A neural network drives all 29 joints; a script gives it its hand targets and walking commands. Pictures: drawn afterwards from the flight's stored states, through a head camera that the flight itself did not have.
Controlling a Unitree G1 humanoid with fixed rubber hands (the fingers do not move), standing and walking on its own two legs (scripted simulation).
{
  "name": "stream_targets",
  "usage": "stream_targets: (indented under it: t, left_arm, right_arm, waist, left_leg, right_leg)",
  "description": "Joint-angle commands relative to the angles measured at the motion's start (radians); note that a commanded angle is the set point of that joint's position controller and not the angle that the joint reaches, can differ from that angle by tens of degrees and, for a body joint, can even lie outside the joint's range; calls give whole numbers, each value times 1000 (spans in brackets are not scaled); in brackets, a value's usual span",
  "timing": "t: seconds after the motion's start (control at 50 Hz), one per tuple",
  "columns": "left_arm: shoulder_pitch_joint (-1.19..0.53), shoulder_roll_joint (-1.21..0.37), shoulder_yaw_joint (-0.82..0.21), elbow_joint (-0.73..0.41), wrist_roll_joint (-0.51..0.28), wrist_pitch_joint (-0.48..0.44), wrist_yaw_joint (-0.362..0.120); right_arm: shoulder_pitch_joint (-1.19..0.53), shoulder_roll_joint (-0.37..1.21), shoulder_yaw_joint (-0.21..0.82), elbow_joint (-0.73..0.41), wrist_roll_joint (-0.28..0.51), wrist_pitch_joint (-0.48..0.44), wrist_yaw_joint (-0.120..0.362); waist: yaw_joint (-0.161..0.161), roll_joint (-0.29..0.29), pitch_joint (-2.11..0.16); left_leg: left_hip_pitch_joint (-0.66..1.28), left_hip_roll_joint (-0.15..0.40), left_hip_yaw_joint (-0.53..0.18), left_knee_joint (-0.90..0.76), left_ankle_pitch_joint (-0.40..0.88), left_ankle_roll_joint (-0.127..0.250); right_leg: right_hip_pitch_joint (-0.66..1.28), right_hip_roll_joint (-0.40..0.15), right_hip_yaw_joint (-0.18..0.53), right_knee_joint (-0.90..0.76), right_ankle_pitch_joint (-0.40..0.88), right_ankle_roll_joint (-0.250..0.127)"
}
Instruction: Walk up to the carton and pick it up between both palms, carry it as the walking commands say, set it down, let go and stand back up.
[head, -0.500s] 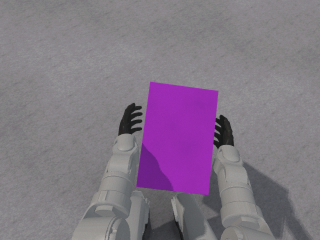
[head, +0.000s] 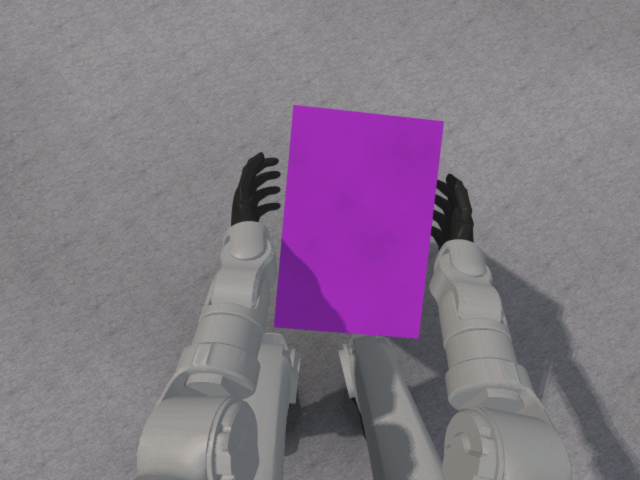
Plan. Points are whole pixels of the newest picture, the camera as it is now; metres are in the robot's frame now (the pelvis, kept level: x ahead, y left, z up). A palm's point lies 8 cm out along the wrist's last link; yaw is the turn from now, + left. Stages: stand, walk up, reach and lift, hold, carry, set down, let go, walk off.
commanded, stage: set down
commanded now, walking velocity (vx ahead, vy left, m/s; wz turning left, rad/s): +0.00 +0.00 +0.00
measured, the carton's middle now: (345, 222) +0.44 -0.06 -0.18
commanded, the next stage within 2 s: none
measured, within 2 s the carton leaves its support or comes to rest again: neither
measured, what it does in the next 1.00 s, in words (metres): lowers itself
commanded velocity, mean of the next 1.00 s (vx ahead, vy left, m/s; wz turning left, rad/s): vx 0.00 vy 0.00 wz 0.00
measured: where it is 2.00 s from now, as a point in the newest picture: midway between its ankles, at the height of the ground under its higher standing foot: (322, 419)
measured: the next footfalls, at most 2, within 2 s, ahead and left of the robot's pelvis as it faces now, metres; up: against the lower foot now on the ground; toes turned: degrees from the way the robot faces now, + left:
none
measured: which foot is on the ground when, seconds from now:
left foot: down 0.00-1.00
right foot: down 0.00-1.00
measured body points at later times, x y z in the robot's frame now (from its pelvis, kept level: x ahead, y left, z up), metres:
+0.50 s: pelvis -0.03 -0.01 -0.08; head +0.25 -0.02 +0.28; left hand +0.47 +0.07 -0.18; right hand +0.43 -0.18 -0.19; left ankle +0.08 +0.10 -0.54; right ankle +0.08 -0.13 -0.54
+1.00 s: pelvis -0.05 +0.00 -0.15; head +0.30 -0.02 +0.11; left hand +0.48 +0.07 -0.30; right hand +0.45 -0.19 -0.31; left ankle +0.08 +0.10 -0.54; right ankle +0.08 -0.13 -0.54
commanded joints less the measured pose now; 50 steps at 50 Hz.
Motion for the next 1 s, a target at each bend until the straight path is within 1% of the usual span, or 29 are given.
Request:
stream_targets:
  t: [0.0, 0.04, 0.12, 0.2, 0.22, 0.24, 0.26, 0.3, 0.32, 0.36, 0.38, 0.44, 0.46, 0.48, 0.5, 0.52, 0.54, 0.56, 0.58, 0.66, 0.74, 0.8, 0.82, 0.84, 0.86, 0.88, 0.9, 0.94, 0.98]
  left_arm:
    - [-561, -918, -478, 29, -63, 12, -196]
    - [-578, -909, -461, 63, -65, 20, -205]
    - [-667, -902, -446, 80, -72, 34, -223]
    - [-731, -883, -403, 102, -73, 39, -240]
    - [-748, -898, -405, 90, -73, 40, -241]
    - [-768, -877, -408, 75, -75, 39, -243]
    - [-777, -895, -417, 87, -84, 43, -243]
    - [-802, -876, -400, 112, -80, 48, -241]
    - [-815, -876, -389, 110, -78, 49, -245]
    - [-837, -891, -378, 123, -72, 58, -246]
    - [-844, -893, -382, 120, -73, 58, -246]
    - [-883, -883, -384, 119, -77, 63, -245]
    - [-885, -889, -382, 110, -78, 61, -243]
    - [-896, -868, -389, 103, -83, 58, -238]
    - [-907, -894, -399, 94, -92, 58, -238]
    - [-944, -899, -427, 74, -106, 57, -233]
    - [-918, -899, -412, 104, -102, 61, -231]
    - [-943, -890, -415, 98, -110, 61, -229]
    - [-958, -895, -426, 79, -115, 63, -227]
    - [-1023, -896, -482, 24, -149, 78, -220]
    - [-1101, -848, -553, -76, -194, 103, -211]
    - [-1139, -779, -599, -140, -231, 135, -198]
    - [-1126, -818, -625, -159, -252, 147, -196]
    - [-1136, -821, -662, -217, -286, 149, -193]
    - [-1171, -825, -687, -271, -317, 153, -194]
    - [-1190, -797, -669, -276, -307, 155, -195]
    - [-1192, -787, -640, -210, -301, 157, -198]
    - [-1240, -774, -600, -151, -278, 156, -206]
    - [-1272, -770, -552, -102, -254, 148, -215]
  right_arm:
    - [-753, 851, 545, -94, 83, -35, 185]
    - [-798, 859, 557, -95, 84, -28, 175]
    - [-842, 882, 537, -75, 78, -13, 158]
    - [-877, 905, 517, -32, 61, 4, 152]
    - [-882, 931, 510, -24, 55, 7, 152]
    - [-905, 916, 529, -60, 69, 4, 154]
    - [-922, 903, 527, -57, 72, 4, 155]
    - [-947, 909, 519, -28, 71, 8, 156]
    - [-946, 908, 507, -17, 57, 14, 158]
    - [-972, 897, 490, -9, 61, 21, 164]
    - [-978, 892, 492, -13, 49, 19, 165]
    - [-1018, 883, 502, -29, 66, 20, 176]
    - [-1013, 884, 492, -23, 62, 21, 179]
    - [-1015, 889, 499, -15, 71, 24, 185]
    - [-1048, 878, 508, -35, 78, 18, 185]
    - [-1057, 858, 516, -61, 85, 13, 188]
    - [-1087, 860, 522, -56, 93, 13, 188]
    - [-1094, 843, 515, -47, 88, 16, 188]
    - [-1083, 843, 510, -37, 84, 20, 192]
    - [-1145, 805, 540, -107, 114, 25, 197]
    - [-1237, 762, 591, -199, 178, 46, 196]
    - [-1312, 707, 633, -242, 221, 77, 183]
    - [-1331, 728, 667, -299, 235, 87, 176]
    - [-1330, 752, 693, -342, 257, 90, 170]
    - [-1367, 729, 704, -381, 273, 94, 167]
    - [-1383, 741, 706, -367, 283, 100, 164]
    - [-1394, 725, 691, -336, 264, 100, 159]
    - [-1399, 725, 643, -260, 240, 100, 158]
    - [-1411, 732, 604, -189, 220, 93, 166]
  waist:
    - [-38, -9, -1062]
    - [-36, -41, -1062]
    - [-55, -36, -1058]
    - [-48, -62, -1028]
    - [-46, -42, -1046]
    - [-32, -52, -1086]
    - [-47, -38, -1092]
    - [-34, -32, -1067]
    - [-44, -41, -1048]
    - [-38, -8, -1040]
    - [-53, -27, -1052]
    - [-39, 5, -1096]
    - [-48, 8, -1104]
    - [-32, 10, -1116]
    - [-48, 2, -1133]
    - [-61, 30, -1179]
    - [-48, 25, -1159]
    - [-60, 16, -1171]
    - [-76, 10, -1169]
    - [-99, 33, -1325]
    - [-92, 44, -1608]
    - [-82, 26, -1821]
    - [-78, 7, -1827]
    - [-81, -15, -1850]
    - [-101, -14, -1870]
    - [-81, -19, -1834]
    - [-78, -31, -1741]
    - [-75, 8, -1565]
    - [-78, 16, -1471]
  left_leg:
    - [496, -36, 58, -112, 283, -23]
    - [448, -42, 68, -86, 262, -16]
    - [390, -46, 88, -36, 201, -14]
    - [309, -51, 103, -4, 163, -10]
    - [312, -52, 104, 3, 166, -10]
    - [326, -51, 103, 15, 187, -13]
    - [320, -52, 104, 27, 198, -15]
    - [301, -53, 109, 42, 184, -16]
    - [292, -54, 109, 41, 169, -14]
    - [289, -52, 113, 54, 140, -16]
    - [280, -51, 112, 66, 150, -19]
    - [282, -53, 120, 94, 165, -24]
    - [304, -53, 114, 92, 186, -24]
    - [313, -51, 110, 103, 199, -26]
    - [309, -54, 112, 112, 212, -25]
    - [345, -50, 106, 127, 230, -31]
    - [323, -54, 109, 135, 232, -27]
    - [318, -56, 109, 143, 208, -28]
    - [326, -54, 103, 153, 203, -28]
    - [390, -51, 97, 198, 230, -37]
    - [493, -33, 104, 251, 306, -49]
    - [588, -21, 118, 275, 294, -47]
    - [626, -34, 125, 300, 393, -41]
    - [635, -34, 116, 307, 425, -39]
    - [651, -36, 111, 325, 428, -37]
    - [608, -39, 129, 339, 409, -26]
    - [547, -38, 134, 340, 363, -21]
    - [440, -35, 134, 338, 265, -22]
    - [365, -28, 121, 334, 163, -15]
  right_leg:
    - [492, 55, -79, -102, 334, 17]
    - [483, 55, -85, -88, 321, 23]
    - [463, 60, -84, -63, 273, 21]
    - [443, 60, -87, -44, 240, 24]
    - [453, 60, -85, -30, 248, 18]
    - [441, 65, -93, -14, 261, 24]
    - [435, 64, -94, -3, 271, 20]
    - [397, 64, -97, 17, 257, 18]
    - [378, 65, -105, 19, 240, 20]
    - [351, 63, -107, 37, 207, 13]
    - [350, 64, -113, 44, 216, 15]
    - [332, 64, -112, 75, 230, 11]
    - [317, 65, -121, 86, 249, 12]
    - [293, 61, -121, 103, 253, 12]
    - [291, 63, -130, 106, 262, 12]
    - [273, 64, -134, 127, 272, 10]
    - [266, 61, -135, 132, 271, 13]
    - [252, 60, -140, 141, 247, 13]
    - [237, 60, -143, 150, 237, 11]
    - [247, 59, -150, 193, 259, 5]
    - [316, 51, -163, 246, 318, 5]
    - [438, 37, -169, 279, 306, 10]
    - [492, 42, -175, 290, 397, 19]
    - [513, 47, -175, 311, 427, 22]
    - [491, 41, -176, 319, 428, 21]
    - [479, 33, -173, 321, 414, 29]
    - [441, 25, -170, 314, 368, 31]
    - [375, 23, -146, 304, 298, 10]
    - [324, 22, -149, 320, 213, 1]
